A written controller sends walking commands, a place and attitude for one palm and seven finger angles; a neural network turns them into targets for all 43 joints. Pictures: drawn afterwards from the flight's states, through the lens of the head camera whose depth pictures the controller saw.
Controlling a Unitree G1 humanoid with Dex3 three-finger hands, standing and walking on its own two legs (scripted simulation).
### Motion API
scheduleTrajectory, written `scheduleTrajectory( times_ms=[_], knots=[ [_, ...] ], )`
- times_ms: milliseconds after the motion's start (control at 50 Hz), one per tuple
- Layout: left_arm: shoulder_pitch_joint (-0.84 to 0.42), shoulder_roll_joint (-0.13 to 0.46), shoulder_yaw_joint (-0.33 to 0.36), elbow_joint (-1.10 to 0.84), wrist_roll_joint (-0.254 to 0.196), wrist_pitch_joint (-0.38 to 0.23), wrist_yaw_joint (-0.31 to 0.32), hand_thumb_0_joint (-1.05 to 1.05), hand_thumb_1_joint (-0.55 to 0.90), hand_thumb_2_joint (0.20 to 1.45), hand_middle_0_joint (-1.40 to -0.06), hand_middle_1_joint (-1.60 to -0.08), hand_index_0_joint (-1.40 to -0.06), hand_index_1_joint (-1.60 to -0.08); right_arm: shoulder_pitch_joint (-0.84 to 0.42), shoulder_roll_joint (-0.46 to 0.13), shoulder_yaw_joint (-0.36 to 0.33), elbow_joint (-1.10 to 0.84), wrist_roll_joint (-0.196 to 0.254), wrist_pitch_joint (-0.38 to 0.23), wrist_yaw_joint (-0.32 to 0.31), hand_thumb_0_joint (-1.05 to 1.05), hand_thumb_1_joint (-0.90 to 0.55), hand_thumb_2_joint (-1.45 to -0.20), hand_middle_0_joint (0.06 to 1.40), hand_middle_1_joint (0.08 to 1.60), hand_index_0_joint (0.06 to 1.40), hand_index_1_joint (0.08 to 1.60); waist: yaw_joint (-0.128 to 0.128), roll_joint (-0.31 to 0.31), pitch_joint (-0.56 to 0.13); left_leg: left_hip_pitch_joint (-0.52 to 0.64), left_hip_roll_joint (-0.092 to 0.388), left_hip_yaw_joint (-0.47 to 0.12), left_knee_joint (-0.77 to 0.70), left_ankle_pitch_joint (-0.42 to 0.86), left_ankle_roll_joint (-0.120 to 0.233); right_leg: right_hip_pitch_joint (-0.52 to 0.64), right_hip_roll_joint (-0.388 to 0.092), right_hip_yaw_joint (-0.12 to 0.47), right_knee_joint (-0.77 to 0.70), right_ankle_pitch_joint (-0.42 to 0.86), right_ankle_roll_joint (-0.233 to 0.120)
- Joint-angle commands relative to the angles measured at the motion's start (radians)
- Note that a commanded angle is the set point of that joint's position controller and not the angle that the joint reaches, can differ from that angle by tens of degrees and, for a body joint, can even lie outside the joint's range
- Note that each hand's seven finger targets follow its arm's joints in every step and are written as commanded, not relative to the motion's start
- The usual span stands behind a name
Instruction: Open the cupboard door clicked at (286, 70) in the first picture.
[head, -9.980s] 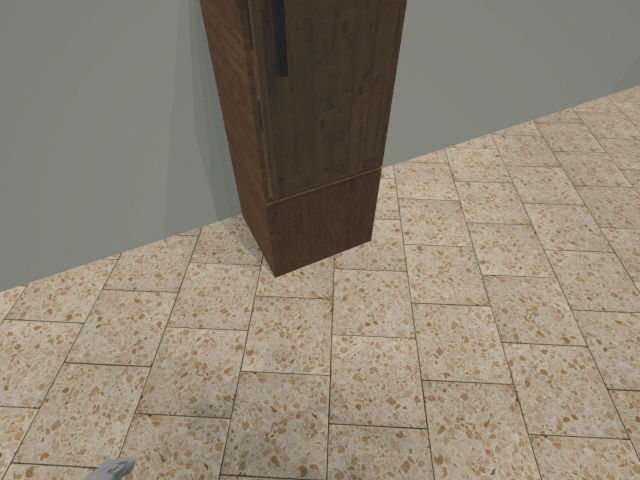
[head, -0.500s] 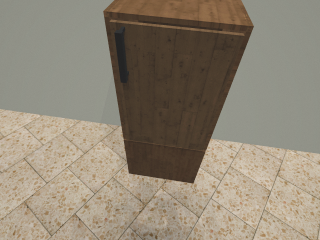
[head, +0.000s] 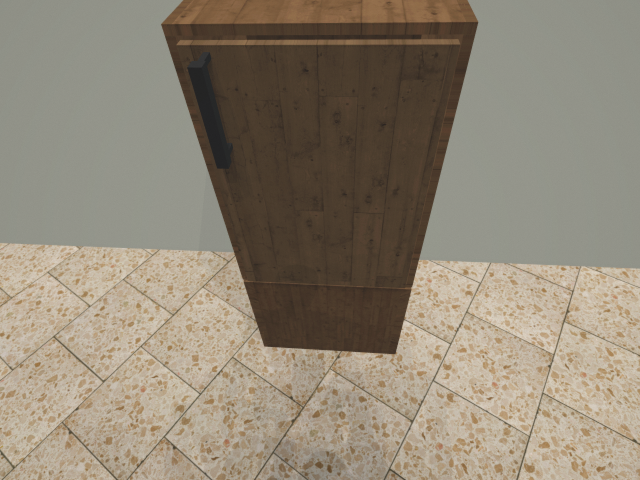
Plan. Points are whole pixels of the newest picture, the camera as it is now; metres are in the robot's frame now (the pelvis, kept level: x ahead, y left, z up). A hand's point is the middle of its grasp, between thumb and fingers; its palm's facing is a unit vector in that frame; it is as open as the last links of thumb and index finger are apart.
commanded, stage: look again from close up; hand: left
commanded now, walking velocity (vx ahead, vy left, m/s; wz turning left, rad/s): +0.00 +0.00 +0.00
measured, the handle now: (215, 113) +0.61 +0.20 +0.15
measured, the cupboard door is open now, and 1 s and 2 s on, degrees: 0 0 0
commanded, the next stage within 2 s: shuffle to correct the standing spot in 0.26 s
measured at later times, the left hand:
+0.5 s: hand out of the picture +0.05 +0.15 -0.17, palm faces +0.02 -0.98 -0.22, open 7.4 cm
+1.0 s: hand out of the picture +0.08 +0.23 -0.17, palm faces -0.01 -0.97 -0.23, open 7.4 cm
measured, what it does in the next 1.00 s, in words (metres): lifts its right foot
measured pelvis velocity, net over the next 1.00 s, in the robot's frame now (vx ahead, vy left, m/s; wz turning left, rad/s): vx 0.04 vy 0.04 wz -0.01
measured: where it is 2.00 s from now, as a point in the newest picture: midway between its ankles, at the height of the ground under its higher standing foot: outside the picture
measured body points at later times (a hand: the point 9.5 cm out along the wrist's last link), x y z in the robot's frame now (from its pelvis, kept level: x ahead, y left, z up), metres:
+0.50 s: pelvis +0.01 -0.03 +0.00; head +0.02 -0.04 +0.45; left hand +0.04 +0.20 -0.15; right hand +0.04 -0.27 -0.16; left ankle -0.03 +0.12 -0.73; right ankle +0.01 -0.14 -0.74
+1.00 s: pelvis +0.04 +0.04 +0.00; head +0.08 +0.04 +0.45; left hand +0.08 +0.28 -0.15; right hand +0.03 -0.17 -0.15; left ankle -0.01 +0.11 -0.74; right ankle -0.01 -0.09 -0.67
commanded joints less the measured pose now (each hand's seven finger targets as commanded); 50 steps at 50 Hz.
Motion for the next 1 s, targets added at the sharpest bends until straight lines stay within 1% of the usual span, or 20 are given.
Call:
scheduleTrajectory(
  times_ms=[0, 160, 340, 420, 480, 560, 600, 640, 660, 680, 700, 720, 740, 760, 780, 800, 820, 860, 900, 980],
  knots=[
    [0.027, 0.107, 0.025, -0.038, 0.002, -0.016, 0.006, 0.0, 0.9, 0.9, -0.2, -0.3, -0.2, -0.3, 0.034, -0.107, -0.025, -0.044, 0.005, -0.022, -0.012, 0.0, -0.9, -0.9, 0.2, 0.3, 0.2, 0.3, 0.01, -0.067, 0.034, -0.069, 0.086, -0.089, -0.135, 0.18, 0.032, 0.046, -0.029, 0.033, -0.062, 0.111, -0.061],
    [0.021, 0.14, 0.037, -0.042, 0.002, -0.021, 0.007, 0.0, 0.9, 0.9, -0.2, -0.3, -0.2, -0.3, 0.011, -0.12, -0.027, -0.017, 0.004, -0.019, -0.015, 0.0, -0.9, -0.9, 0.2, 0.3, 0.2, 0.3, 0.011, -0.093, 0.024, -0.018, 0.081, -0.06, -0.121, 0.21, 0.021, 0.047, -0.045, 0.06, -0.078, 0.217, -0.068],
    [-0.005, 0.168, 0.047, -0.051, 0.003, -0.022, 0.003, 0.0, 0.9, 0.9, -0.2, -0.3, -0.2, -0.3, -0.029, -0.135, -0.032, -0.008, 0.004, -0.017, -0.017, 0.0, -0.9, -0.9, 0.2, 0.3, 0.2, 0.3, 0.013, -0.059, 0.004, 0.003, 0.086, -0.049, -0.115, 0.223, 0.011, 0.073, -0.05, 0.068, -0.091, 0.271, -0.078],
    [0.018, 0.171, 0.054, -0.057, 0.009, -0.014, 0.0, 0.0, 0.9, 0.9, -0.2, -0.3, -0.2, -0.3, -0.02, -0.111, -0.026, -0.008, 0.0, -0.001, -0.01, 0.0, -0.9, -0.9, 0.2, 0.3, 0.2, 0.3, 0.024, -0.07, 0.028, -0.04, 0.048, -0.009, -0.061, 0.054, 0.001, 0.061, -0.082, 0.127, -0.139, 0.062, -0.104],
    [0.034, 0.2, 0.069, -0.065, 0.012, -0.007, -0.003, 0.0, 0.9, 0.9, -0.2, -0.3, -0.2, -0.3, -0.012, -0.099, -0.027, -0.021, -0.003, 0.009, -0.005, 0.0, -0.9, -0.9, 0.2, 0.3, 0.2, 0.3, 0.029, -0.156, 0.053, -0.095, 0.022, 0.023, 0.019, -0.038, -0.008, 0.045, -0.155, 0.219, -0.221, -0.06, -0.148],
    [0.02, 0.2, 0.085, -0.092, 0.015, 0.0, -0.002, 0.0, 0.9, 0.9, -0.2, -0.3, -0.2, -0.3, 0.025, -0.095, -0.03, -0.024, -0.003, 0.007, -0.001, 0.0, -0.9, -0.9, 0.2, 0.3, 0.2, 0.3, 0.016, -0.166, 0.075, -0.06, 0.026, 0.023, 0.003, -0.022, -0.003, -0.02, -0.166, 0.208, -0.195, -0.067, -0.159],
    [-0.004, 0.177, 0.086, -0.109, 0.016, 0.007, -0.004, 0.0, 0.9, 0.9, -0.2, -0.3, -0.2, -0.3, 0.07, -0.107, -0.033, -0.014, -0.003, 0.002, 0.0, 0.0, -0.9, -0.9, 0.2, 0.3, 0.2, 0.3, 0.002, -0.084, 0.075, -0.007, 0.045, -0.009, -0.064, 0.056, 0.009, -0.057, -0.091, 0.114, -0.098, -0.084, -0.125],
    [-0.025, 0.118, 0.077, -0.129, 0.016, 0.015, -0.008, 0.0, 0.9, 0.9, -0.2, -0.3, -0.2, -0.3, 0.107, -0.156, -0.042, -0.012, -0.009, -0.004, -0.003, 0.0, -0.9, -0.9, 0.2, 0.3, 0.2, 0.3, -0.008, 0.135, 0.067, 0.008, 0.154, -0.137, -0.156, 0.157, 0.067, -0.102, 0.025, -0.038, 0.092, -0.139, -0.077],
    [0.171, 0.121, 0.048, -0.019, -0.006, -0.018, 0.036, 0.0, 0.9, 0.9, -0.2, -0.3, -0.2, -0.3, -0.177, -0.174, -0.036, -0.107, 0.012, -0.002, -0.005, 0.0, -0.9, -0.9, 0.2, 0.3, 0.2, 0.3, 0.109, 0.028, 0.16, -0.217, 0.127, -0.038, 0.166, 0.229, 0.024, 0.016, -0.074, 0.137, -0.1, 0.232, -0.07],
    [0.171, 0.217, 0.064, -0.059, 0.013, -0.038, 0.024, 0.0, 0.9, 0.9, -0.2, -0.3, -0.2, -0.3, -0.095, -0.069, -0.032, -0.16, 0.009, 0.003, 0.008, 0.0, -0.9, -0.9, 0.2, 0.3, 0.2, 0.3, 0.053, -0.232, 0.046, -0.244, 0.022, 0.006, 0.245, -0.088, 0.001, 0.091, -0.213, 0.297, -0.185, 0.36, -0.134],
    [0.136, 0.22, 0.064, -0.075, 0.019, -0.046, 0.013, 0.0, 0.9, 0.9, -0.2, -0.3, -0.2, -0.3, -0.102, -0.064, -0.033, -0.167, 0.002, 0.01, 0.007, 0.0, -0.9, -0.9, 0.2, 0.3, 0.2, 0.3, 0.051, -0.207, 0.056, -0.223, 0.032, -0.007, 0.276, -0.222, -0.006, 0.058, -0.263, 0.335, -0.196, 0.411, -0.185],
    [0.042, 0.21, 0.063, -0.082, 0.022, -0.048, 0.016, 0.0, 0.9, 0.9, -0.2, -0.3, -0.2, -0.3, -0.024, -0.073, -0.032, -0.149, 0.006, 0.005, 0.006, 0.0, -0.9, -0.9, 0.2, 0.3, 0.2, 0.3, -0.016, -0.243, -0.001, -0.152, 0.053, -0.03, 0.164, -0.174, 0.001, 0.046, -0.206, 0.191, -0.144, 0.381, -0.178],
    [-0.006, 0.177, 0.057, -0.097, 0.018, -0.038, 0.017, 0.0, 0.9, 0.9, -0.2, -0.3, -0.2, -0.3, 0.044, -0.067, -0.028, -0.113, 0.009, -0.003, 0.009, 0.0, -0.9, -0.9, 0.2, 0.3, 0.2, 0.3, -0.042, -0.177, -0.051, -0.029, 0.04, -0.019, 0.012, -0.023, -0.001, 0.021, -0.143, 0.096, -0.063, 0.282, -0.135],
    [0.004, 0.136, 0.049, -0.096, 0.008, -0.025, 0.02, 0.0, 0.9, 0.9, -0.2, -0.3, -0.2, -0.3, 0.089, -0.095, -0.027, -0.083, 0.006, -0.023, 0.012, 0.0, -0.9, -0.9, 0.2, 0.3, 0.2, 0.3, -0.038, 0.011, -0.076, 0.011, 0.077, -0.096, -0.075, 0.22, 0.007, 0.019, -0.036, 0.029, 0.075, 0.171, -0.084],
    [0.039, 0.09, 0.037, -0.091, -0.004, -0.015, 0.019, 0.0, 0.9, 0.9, -0.2, -0.3, -0.2, -0.3, 0.101, -0.155, -0.035, -0.071, -0.002, -0.031, -0.002, 0.0, -0.9, -0.9, 0.2, 0.3, 0.2, 0.3, -0.022, 0.202, -0.099, 0.035, 0.184, -0.207, -0.102, 0.483, 0.045, -0.014, 0.04, -0.037, 0.144, -0.03, -0.048],
    [0.051, 0.083, 0.033, -0.085, 0.0, -0.008, 0.02, 0.0, 0.9, 0.9, -0.2, -0.3, -0.2, -0.3, 0.095, -0.157, -0.036, -0.075, -0.003, -0.026, -0.012, 0.0, -0.9, -0.9, 0.2, 0.3, 0.2, 0.3, -0.008, 0.286, -0.097, 0.064, 0.232, -0.256, -0.117, 0.659, 0.084, -0.051, 0.068, -0.045, 0.176, -0.226, -0.043],
    [0.032, 0.089, 0.033, -0.08, 0.003, 0.003, 0.019, 0.0, 0.9, 0.9, -0.2, -0.3, -0.2, -0.3, 0.098, -0.16, -0.038, -0.069, -0.008, -0.021, -0.022, 0.0, -0.9, -0.9, 0.2, 0.3, 0.2, 0.3, -0.025, 0.334, -0.057, 0.133, 0.246, -0.276, -0.126, 0.807, 0.086, -0.151, 0.077, -0.03, 0.276, -0.316, -0.045],
    [-0.011, 0.086, 0.038, -0.083, 0.006, 0.01, 0.011, 0.0, 0.9, 0.9, -0.2, -0.3, -0.2, -0.3, 0.119, -0.152, -0.036, -0.059, -0.015, -0.014, -0.038, 0.0, -0.9, -0.9, 0.2, 0.3, 0.2, 0.3, -0.03, 0.166, 0.005, 0.159, 0.28, -0.281, -0.09, 0.93, 0.13, -0.249, 0.049, 0.001, 0.406, -0.309, -0.062],
    [-0.045, 0.08, 0.049, -0.091, 0.009, 0.009, 0.0, 0.0, 0.9, 0.9, -0.2, -0.3, -0.2, -0.3, 0.136, -0.161, -0.044, -0.059, -0.019, -0.013, -0.043, 0.0, -0.9, -0.9, 0.2, 0.3, 0.2, 0.3, -0.035, 0.035, 0.022, 0.192, 0.301, -0.276, -0.085, 0.955, 0.168, -0.321, 0.037, 0.002, 0.486, -0.252, -0.063],
    [-0.075, 0.059, 0.059, -0.125, 0.015, 0.031, -0.012, 0.0, 0.9, 0.9, -0.2, -0.3, -0.2, -0.3, 0.146, -0.153, -0.044, -0.051, -0.021, -0.017, -0.052, 0.0, -0.9, -0.9, 0.2, 0.3, 0.2, 0.3, -0.029, 0.031, 0.014, 0.157, 0.306, -0.251, -0.132, 0.836, 0.184, -0.357, 0.033, 0.022, 0.59, -0.164, -0.049]
  ],
)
